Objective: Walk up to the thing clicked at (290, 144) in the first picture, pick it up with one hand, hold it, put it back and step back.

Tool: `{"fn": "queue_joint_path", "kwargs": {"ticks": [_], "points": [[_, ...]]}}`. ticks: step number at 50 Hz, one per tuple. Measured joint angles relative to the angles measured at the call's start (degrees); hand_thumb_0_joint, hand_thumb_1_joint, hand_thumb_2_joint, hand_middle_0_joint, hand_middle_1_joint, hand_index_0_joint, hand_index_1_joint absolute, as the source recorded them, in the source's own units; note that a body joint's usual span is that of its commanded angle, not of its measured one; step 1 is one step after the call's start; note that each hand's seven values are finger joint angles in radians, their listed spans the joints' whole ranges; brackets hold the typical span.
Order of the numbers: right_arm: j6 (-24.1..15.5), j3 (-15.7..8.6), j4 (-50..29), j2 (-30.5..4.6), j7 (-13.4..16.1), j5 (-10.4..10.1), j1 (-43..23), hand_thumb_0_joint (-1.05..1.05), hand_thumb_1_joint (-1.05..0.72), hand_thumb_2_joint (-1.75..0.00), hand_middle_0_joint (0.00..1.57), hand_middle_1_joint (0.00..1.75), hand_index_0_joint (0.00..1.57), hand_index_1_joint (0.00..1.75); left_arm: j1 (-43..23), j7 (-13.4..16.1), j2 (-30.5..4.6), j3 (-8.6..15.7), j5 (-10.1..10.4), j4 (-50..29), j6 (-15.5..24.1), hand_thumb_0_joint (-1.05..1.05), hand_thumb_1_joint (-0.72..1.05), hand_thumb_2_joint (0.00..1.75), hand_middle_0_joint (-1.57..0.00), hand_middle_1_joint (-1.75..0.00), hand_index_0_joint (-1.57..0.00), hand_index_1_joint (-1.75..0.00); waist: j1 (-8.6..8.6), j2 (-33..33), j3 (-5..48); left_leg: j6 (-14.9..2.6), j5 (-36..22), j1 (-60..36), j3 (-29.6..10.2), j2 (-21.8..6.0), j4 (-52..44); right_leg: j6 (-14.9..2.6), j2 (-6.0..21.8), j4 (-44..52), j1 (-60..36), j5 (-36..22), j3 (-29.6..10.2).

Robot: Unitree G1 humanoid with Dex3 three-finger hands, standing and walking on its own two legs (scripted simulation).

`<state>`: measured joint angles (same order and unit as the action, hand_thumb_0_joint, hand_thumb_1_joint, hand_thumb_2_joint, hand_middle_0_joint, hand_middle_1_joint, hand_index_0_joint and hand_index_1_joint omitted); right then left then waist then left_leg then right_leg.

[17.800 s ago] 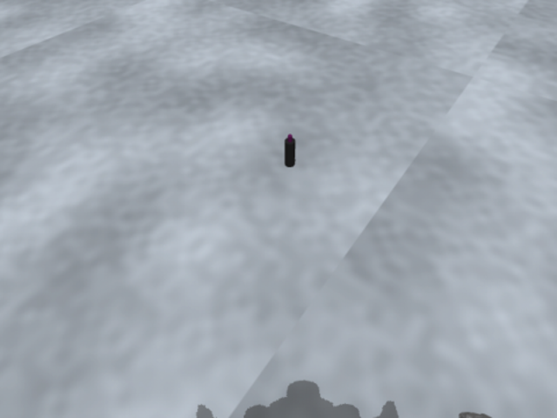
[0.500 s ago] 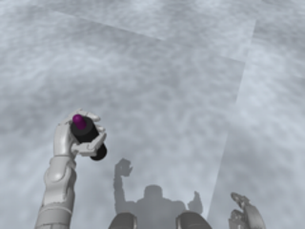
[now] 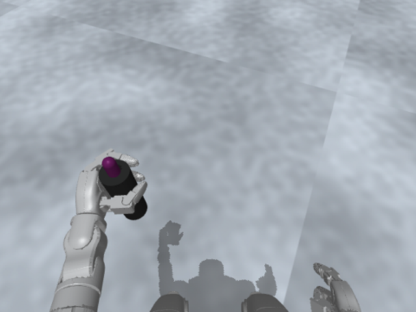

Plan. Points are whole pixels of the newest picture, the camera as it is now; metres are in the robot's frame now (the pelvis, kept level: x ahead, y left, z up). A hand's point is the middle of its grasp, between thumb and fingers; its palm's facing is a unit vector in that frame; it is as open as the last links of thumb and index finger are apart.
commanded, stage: hold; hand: left
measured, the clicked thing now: (123, 188) +0.33 +0.18 +0.03
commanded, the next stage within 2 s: none
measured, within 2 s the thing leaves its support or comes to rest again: neither
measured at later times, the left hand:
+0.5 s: hand (125, 183) +0.33 +0.17 +0.05, palm faces +0.04 -1.00 +0.00, open 7.3 cm
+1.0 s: hand (127, 183) +0.33 +0.16 +0.05, palm faces +0.03 -1.00 -0.01, open 7.3 cm
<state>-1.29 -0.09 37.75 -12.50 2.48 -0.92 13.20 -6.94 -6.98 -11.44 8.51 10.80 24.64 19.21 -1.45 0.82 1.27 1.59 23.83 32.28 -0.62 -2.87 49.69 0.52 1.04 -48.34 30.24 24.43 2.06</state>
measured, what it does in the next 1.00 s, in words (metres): stands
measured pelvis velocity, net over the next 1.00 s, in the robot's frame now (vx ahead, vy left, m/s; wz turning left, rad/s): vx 0.00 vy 0.00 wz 0.00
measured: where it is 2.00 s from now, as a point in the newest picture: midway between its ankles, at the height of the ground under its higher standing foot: outside the picture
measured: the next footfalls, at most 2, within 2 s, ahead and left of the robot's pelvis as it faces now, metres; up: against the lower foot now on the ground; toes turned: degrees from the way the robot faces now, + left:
none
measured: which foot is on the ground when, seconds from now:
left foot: down 0.00-1.00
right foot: down 0.00-1.00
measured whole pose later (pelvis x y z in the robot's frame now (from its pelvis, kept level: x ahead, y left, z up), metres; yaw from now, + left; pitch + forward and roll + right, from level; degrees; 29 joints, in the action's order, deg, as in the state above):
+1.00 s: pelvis +0.00 +0.00 +0.01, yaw +0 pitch +5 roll -1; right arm -1.5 -0.2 38.9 -12.7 2.0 -0.7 13.4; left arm -9.2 -7.8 -11.3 8.6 10.6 29.5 20.5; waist -1.4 0.8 0.9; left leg 1.5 22.3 29.0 -0.4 -2.7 46.3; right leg 0.5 1.1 -45.2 27.2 23.0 1.9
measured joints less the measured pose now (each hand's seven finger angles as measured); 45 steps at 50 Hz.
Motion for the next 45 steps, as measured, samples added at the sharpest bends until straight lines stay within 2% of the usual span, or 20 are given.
{"fn": "queue_joint_path", "kwargs": {"ticks": [10,15,23,31,35,40,45], "points": [[-0.5,0.1,0.4,-0.1,0.1,-0.1,-0.5,0.01,-0.9,-0.89,0.21,0.3,0.2,0.3,-0.8,0.0,0.4,-0.4,0.2,0.9,-0.3,-0.01,-0.03,1.05,-0.85,-1.04,-0.87,-1.05,-0.01,-0.1,-0.2,-0.02,-0.6,-1.6,0.0,0.2,-1.6,0.02,0.1,1.4,-1.6,-0.5,0.1],[-0.5,0.0,0.4,-0.1,0.1,0.1,-0.5,0.01,-0.9,-0.89,0.21,0.3,0.2,0.3,-0.6,-0.2,0.3,-0.4,-0.3,1.1,-0.3,-0.01,-0.03,1.04,-0.85,-1.04,-0.87,-1.05,-0.08,-0.1,-0.2,-0.02,-0.7,-2.3,0.1,0.0,-2.1,0.03,0.0,2.1,-2.2,-0.7,0.0],[-0.3,-0.2,0.6,-0.1,-0.4,0.0,-0.2,0.01,-0.9,-0.89,0.21,0.3,0.2,0.3,-1.0,-0.4,0.1,0.4,0.1,2.4,0.4,-0.01,-0.02,1.04,-0.85,-1.04,-0.87,-1.05,-0.01,-0.2,-0.3,-0.02,-0.8,-2.7,0.2,0.1,-2.5,0.03,0.0,2.4,-2.6,-0.8,-0.1],[-0.3,-0.2,1.0,-0.3,-0.4,0.0,0.2,0.01,-0.91,-0.89,0.21,0.3,0.2,0.3,-0.9,-0.8,0.2,-0.9,0.0,1.9,0.5,-0.01,-0.02,1.04,-0.85,-1.04,-0.87,-1.05,0.18,0.1,-0.5,-0.06,-1.1,-3.2,0.1,0.2,-3.0,0.07,0.1,2.9,-3.2,-1.0,0.0],[-0.3,-0.1,1.2,-0.2,-0.4,0.1,-0.1,0.01,-0.91,-0.89,0.21,0.3,0.2,0.3,-2.0,-0.3,0.8,-0.3,0.1,3.3,0.7,-0.01,-0.02,1.04,-0.85,-1.04,-0.87,-1.05,0.03,-0.1,-0.3,-0.08,-1.2,-3.1,0.1,0.2,-3.1,0.08,0.1,2.9,-3.0,-1.1,-0.1],[-0.2,-0.1,0.9,0.0,-0.5,0.3,-0.1,0.01,-0.9,-0.89,0.21,0.3,0.2,0.3,-2.6,-0.4,0.3,-0.3,-0.8,3.9,0.8,-0.01,-0.02,1.04,-0.85,-1.04,-0.87,-1.05,-0.06,-0.2,-0.5,0.0,-1.4,-3.2,0.3,0.1,-3.2,-0.01,0.0,3.0,-3.0,-1.3,-0.2],[-0.1,-0.1,1.1,-0.2,-0.5,0.2,0.1,0.01,-0.9,-0.89,0.21,0.3,0.2,0.3,-2.7,-0.6,0.2,0.3,-0.2,4.9,1.0,-0.01,-0.02,1.04,-0.85,-1.04,-0.87,-1.05,-0.07,0.0,-0.3,-0.01,-1.4,-3.3,0.3,0.1,-3.3,0.0,0.0,3.1,-3.1,-1.4,-0.2]]}}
